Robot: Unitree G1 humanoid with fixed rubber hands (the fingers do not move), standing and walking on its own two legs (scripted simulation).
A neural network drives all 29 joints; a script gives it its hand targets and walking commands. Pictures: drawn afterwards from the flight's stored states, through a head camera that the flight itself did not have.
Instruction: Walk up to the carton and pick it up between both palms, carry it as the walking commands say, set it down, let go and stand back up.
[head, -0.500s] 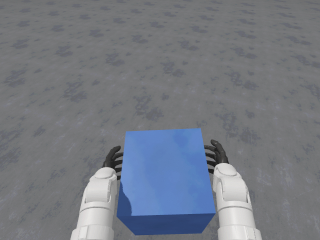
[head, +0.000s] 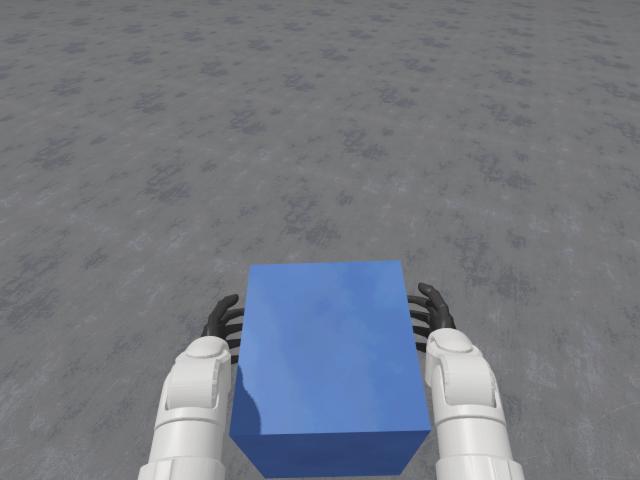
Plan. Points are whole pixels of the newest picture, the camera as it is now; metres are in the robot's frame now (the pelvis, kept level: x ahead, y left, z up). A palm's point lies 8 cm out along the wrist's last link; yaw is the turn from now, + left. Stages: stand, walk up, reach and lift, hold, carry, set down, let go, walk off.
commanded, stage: reach and lift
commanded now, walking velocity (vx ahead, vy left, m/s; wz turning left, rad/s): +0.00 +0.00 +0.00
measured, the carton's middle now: (328, 375) +0.30 -0.01 -0.03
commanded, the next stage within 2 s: hold in 1.00 s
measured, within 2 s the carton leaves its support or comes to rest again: neither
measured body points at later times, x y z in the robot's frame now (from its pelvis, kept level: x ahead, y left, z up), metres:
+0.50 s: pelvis +0.00 -0.01 +0.00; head -0.04 -0.01 +0.45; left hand +0.30 +0.14 +0.04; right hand +0.30 -0.15 +0.04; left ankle -0.01 +0.12 -0.75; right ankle +0.03 -0.12 -0.75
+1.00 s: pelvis -0.01 -0.01 +0.00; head -0.06 -0.01 +0.44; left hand +0.29 +0.14 +0.04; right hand +0.29 -0.16 +0.04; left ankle -0.01 +0.12 -0.75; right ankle +0.03 -0.12 -0.75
